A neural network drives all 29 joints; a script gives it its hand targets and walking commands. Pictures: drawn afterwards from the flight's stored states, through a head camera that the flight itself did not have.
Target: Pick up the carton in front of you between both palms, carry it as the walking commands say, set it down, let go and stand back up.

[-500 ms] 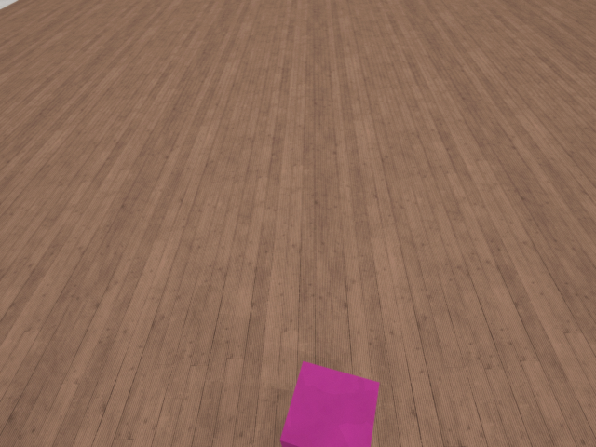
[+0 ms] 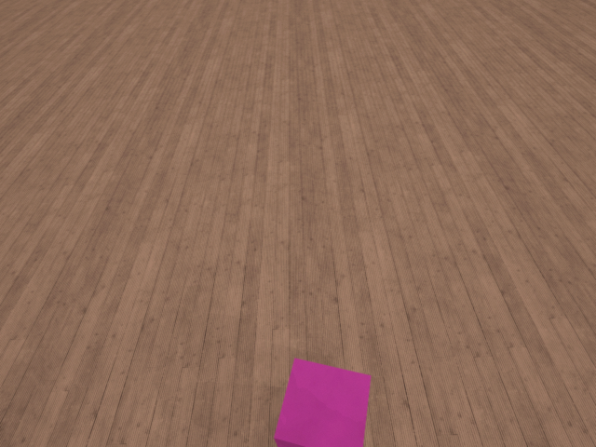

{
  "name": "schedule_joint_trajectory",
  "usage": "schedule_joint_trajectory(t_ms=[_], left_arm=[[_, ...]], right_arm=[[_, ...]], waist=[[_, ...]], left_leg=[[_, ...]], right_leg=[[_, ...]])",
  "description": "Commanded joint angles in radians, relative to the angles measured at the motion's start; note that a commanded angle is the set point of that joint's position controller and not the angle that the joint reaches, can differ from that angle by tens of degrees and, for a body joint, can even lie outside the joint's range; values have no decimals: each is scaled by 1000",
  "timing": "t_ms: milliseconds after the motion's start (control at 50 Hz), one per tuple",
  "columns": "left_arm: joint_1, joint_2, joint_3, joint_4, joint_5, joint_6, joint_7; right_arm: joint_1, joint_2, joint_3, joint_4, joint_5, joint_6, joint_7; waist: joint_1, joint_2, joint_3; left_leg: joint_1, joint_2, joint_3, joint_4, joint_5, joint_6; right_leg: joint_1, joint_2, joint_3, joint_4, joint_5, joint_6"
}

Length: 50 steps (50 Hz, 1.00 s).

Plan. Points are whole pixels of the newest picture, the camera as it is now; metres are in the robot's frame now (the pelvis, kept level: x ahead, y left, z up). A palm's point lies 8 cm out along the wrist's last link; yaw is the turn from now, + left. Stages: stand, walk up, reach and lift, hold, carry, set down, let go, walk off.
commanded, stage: stand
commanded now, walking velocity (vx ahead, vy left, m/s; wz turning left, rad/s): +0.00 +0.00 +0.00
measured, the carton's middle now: (324, 419) +0.33 -0.01 -0.63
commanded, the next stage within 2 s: none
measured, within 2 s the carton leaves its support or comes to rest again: neither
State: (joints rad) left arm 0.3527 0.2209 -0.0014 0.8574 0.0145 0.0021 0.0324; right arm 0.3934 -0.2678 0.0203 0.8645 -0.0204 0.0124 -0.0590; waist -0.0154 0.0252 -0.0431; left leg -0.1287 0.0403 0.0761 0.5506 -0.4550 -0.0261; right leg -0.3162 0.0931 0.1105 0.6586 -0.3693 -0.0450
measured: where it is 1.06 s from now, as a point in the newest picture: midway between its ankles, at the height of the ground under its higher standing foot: outside the picture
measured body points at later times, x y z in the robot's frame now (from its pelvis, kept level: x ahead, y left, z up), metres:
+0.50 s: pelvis -0.02 +0.01 +0.01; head -0.02 +0.00 +0.46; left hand -0.03 +0.24 -0.14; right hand -0.07 -0.22 -0.15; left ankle -0.11 +0.13 -0.72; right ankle -0.02 -0.10 -0.72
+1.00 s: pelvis -0.03 +0.02 +0.01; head -0.03 +0.01 +0.46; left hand -0.07 +0.24 -0.15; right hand -0.10 -0.19 -0.15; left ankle -0.11 +0.13 -0.72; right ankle -0.02 -0.10 -0.72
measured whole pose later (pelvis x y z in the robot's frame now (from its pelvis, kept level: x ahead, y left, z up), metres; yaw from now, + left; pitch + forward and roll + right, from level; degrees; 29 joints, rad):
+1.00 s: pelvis -0.03 +0.02 +0.01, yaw -1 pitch -1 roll +0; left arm 0.34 0.12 -0.03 1.15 0.01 0.01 0.05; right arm 0.40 -0.15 0.04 1.14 -0.02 0.01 -0.06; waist -0.01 0.02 0.02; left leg -0.07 0.01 0.11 0.47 -0.38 0.01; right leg -0.26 0.06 0.14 0.55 -0.27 0.00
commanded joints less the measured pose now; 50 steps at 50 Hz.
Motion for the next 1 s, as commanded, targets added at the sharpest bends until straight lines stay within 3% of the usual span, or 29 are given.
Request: schedule_joint_trajectory(t_ms=[0, 440, 980], left_arm=[[57, 106, 20, -11, 0, -5, 4], [76, 30, -5, 184, -6, 6, 14], [70, -29, -15, 289, -9, 9, 22]], right_arm=[[79, -90, -17, 6, 0, -4, -1], [113, -17, 9, 212, 0, 0, 2], [116, 47, 5, 285, -1, -7, 1]], waist=[[0, -37, 61], [8, -32, 135], [8, -31, 154]], left_leg=[[-6, 44, -43, -69, 276, 36], [34, 51, -41, -138, 263, 50], [12, 55, -49, -167, 268, 70]], right_leg=[[-1, -106, 108, -106, 454, -27], [4, -106, 103, -169, 364, -19], [4, -114, 88, -189, 323, 3]])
